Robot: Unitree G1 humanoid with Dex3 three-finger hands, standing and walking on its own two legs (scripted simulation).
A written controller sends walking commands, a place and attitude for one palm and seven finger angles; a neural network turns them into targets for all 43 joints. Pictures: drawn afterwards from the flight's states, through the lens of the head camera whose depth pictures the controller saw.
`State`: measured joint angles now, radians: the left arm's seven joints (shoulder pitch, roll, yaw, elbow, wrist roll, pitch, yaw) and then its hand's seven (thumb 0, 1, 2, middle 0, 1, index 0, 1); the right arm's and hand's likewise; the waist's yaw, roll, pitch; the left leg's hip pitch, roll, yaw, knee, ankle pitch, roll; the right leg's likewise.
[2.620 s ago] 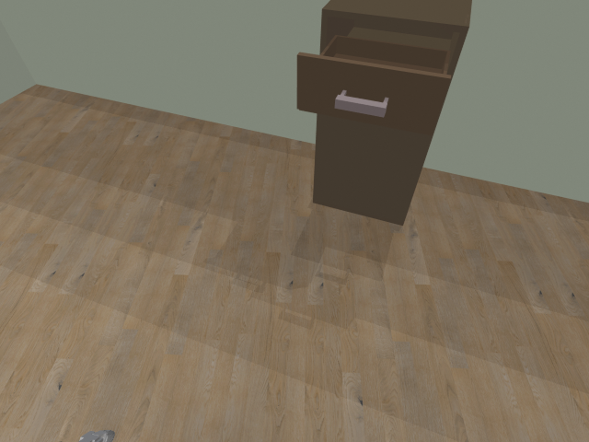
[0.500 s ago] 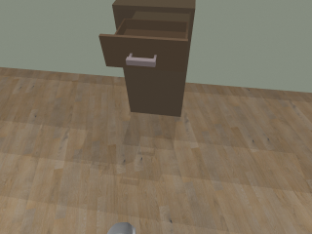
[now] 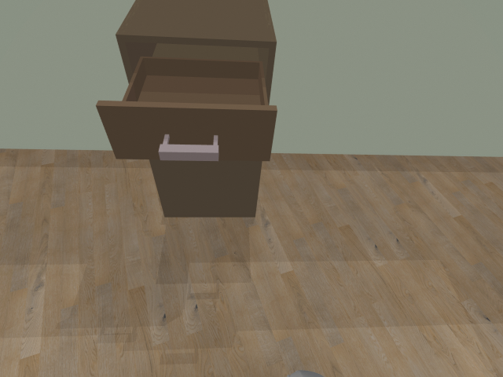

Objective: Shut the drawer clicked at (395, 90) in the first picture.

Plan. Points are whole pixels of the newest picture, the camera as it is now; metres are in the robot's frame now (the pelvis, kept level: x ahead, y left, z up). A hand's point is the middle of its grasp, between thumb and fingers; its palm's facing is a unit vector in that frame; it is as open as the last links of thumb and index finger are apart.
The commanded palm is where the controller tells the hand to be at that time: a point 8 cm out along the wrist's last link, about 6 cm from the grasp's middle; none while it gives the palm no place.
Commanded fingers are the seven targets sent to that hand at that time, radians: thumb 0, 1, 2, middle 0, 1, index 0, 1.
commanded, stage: take the last steps up to it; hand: left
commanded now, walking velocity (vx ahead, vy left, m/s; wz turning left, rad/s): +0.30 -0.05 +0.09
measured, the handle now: (190, 145) +0.59 +0.19 -0.01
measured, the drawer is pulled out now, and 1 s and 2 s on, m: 0.30 0.30 0.30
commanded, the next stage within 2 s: come to a stop and stand still in 0.70 s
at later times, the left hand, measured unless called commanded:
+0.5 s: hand (161, 365) +0.17 +0.17 -0.17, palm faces +0.12 -0.97 -0.20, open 7.2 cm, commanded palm none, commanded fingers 0.00 0.90 0.90 -0.20 -0.30 -0.20 -0.30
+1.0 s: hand (176, 288) +0.32 +0.18 -0.18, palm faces +0.11 -0.97 -0.21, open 7.3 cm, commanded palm none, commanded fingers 0.00 0.90 0.90 -0.20 -0.30 -0.20 -0.30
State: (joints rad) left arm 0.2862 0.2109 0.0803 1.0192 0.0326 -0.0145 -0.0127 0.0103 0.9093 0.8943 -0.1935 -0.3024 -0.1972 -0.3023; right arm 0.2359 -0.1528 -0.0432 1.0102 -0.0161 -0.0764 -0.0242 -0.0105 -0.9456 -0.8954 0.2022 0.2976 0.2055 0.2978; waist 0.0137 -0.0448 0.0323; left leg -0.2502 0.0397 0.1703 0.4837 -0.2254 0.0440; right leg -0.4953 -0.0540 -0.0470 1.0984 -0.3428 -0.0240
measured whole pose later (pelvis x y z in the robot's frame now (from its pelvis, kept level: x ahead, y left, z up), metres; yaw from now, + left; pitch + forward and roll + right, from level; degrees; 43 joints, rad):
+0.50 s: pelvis +0.16 -0.02 +0.00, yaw +5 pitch +0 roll -2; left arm 0.30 0.18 0.06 1.06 0.03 -0.06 0.01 -0.01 0.94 0.89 -0.20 -0.30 -0.20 -0.30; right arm 0.28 -0.15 -0.07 1.06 -0.03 -0.01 0.01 0.02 -0.94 -0.90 0.20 0.30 0.20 0.30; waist -0.02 0.01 0.01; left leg -0.48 0.12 0.10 0.82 -0.28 -0.01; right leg -0.10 -0.02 -0.18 0.39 -0.28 -0.01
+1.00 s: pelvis +0.30 -0.01 -0.01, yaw +4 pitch -3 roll +2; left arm 0.24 0.19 0.04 1.06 0.03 -0.01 0.02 0.02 0.93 0.89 -0.20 -0.30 -0.20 -0.30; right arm 0.33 -0.08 -0.02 1.13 -0.01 -0.02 -0.02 0.01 -0.92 -0.90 0.20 0.30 0.20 0.30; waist 0.00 -0.05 0.06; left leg -0.13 0.03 0.18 0.50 -0.31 0.00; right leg -0.33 -0.10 -0.07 0.55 -0.13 0.02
